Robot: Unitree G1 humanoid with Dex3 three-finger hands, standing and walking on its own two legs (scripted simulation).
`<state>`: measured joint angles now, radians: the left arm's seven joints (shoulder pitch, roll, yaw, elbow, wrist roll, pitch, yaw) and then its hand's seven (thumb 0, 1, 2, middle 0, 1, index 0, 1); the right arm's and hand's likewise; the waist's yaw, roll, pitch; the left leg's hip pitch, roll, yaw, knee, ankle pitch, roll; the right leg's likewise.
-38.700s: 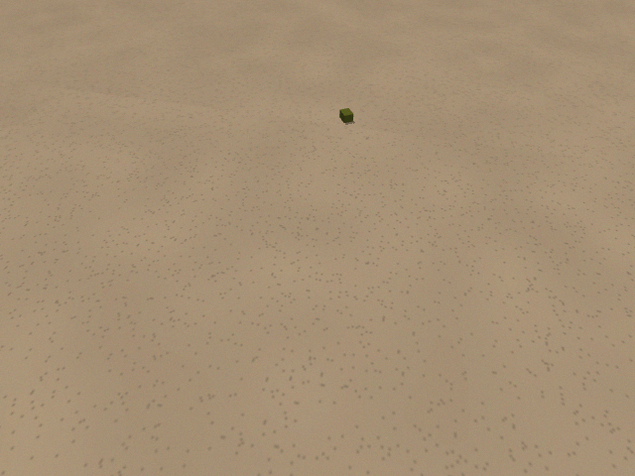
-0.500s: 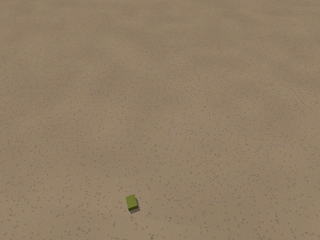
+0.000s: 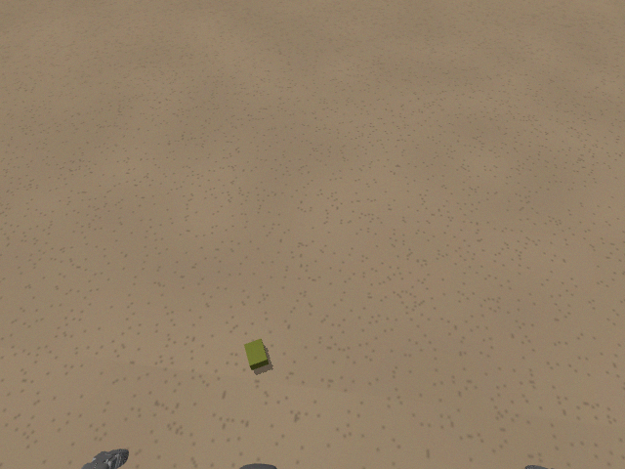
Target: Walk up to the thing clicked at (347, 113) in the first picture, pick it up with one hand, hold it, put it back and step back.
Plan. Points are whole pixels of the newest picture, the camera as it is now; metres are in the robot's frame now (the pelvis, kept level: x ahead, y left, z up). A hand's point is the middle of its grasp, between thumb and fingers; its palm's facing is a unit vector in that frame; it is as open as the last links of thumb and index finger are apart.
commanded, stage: step back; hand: left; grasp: from above
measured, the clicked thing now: (256, 354) +0.49 +0.22 -0.75
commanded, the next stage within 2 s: none
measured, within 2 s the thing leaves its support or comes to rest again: neither
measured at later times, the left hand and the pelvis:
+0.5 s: hand out of the picture +0.05 +0.30 -0.17, palm faces -0.08 -0.93 -0.37, open 7.4 cm; pelvis -0.08 +0.05 -0.01, yaw -4 degrees
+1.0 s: hand out of the picture -0.08 +0.32 -0.17, palm faces -0.01 -0.93 -0.36, open 7.4 cm; pelvis -0.22 +0.06 -0.02, yaw -1 degrees
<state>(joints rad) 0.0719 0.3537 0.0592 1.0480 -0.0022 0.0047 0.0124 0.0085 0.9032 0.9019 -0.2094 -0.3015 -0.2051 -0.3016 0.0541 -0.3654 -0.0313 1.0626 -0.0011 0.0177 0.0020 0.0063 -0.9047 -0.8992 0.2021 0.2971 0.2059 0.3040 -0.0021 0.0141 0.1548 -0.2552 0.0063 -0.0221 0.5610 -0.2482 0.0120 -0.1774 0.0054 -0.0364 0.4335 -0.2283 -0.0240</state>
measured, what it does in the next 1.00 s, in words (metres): walks backwards: right foot, then left foot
